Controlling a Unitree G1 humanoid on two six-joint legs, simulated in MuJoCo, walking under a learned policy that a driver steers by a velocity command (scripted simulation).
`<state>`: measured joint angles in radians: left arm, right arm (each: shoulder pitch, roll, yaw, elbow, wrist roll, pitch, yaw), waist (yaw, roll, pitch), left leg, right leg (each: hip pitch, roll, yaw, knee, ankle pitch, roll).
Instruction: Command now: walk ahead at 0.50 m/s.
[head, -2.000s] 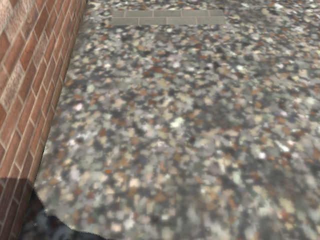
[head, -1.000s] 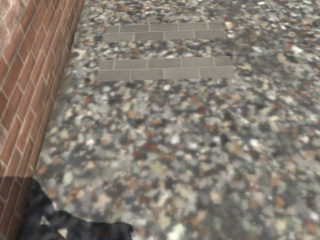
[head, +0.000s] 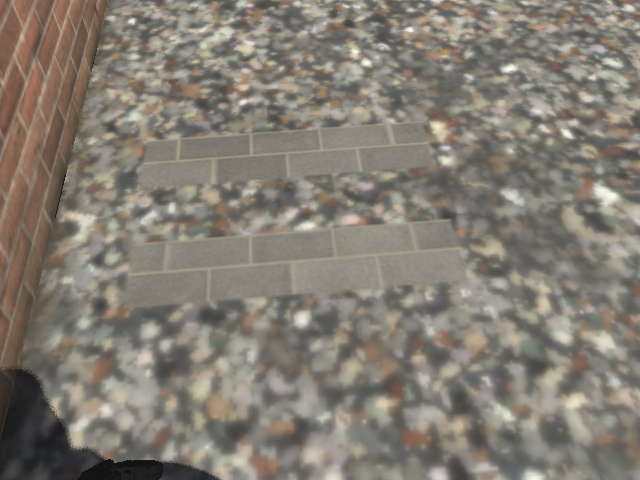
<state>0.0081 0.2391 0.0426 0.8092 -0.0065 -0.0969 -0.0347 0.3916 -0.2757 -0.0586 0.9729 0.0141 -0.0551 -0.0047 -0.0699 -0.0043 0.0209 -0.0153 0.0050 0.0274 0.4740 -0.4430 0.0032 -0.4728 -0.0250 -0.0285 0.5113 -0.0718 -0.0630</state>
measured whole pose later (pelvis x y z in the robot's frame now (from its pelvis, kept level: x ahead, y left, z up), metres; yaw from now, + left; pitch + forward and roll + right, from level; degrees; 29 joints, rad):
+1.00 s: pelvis +0.41 +0.03 +0.01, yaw +0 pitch +0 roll +2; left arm 0.14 0.24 0.05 0.94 0.01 0.00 0.03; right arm 0.16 -0.23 -0.02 0.96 -0.02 -0.04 0.00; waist -0.01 -0.01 0.00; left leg -0.22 -0.04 0.07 0.44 -0.23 0.04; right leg -0.31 -0.06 0.03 0.49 -0.20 0.04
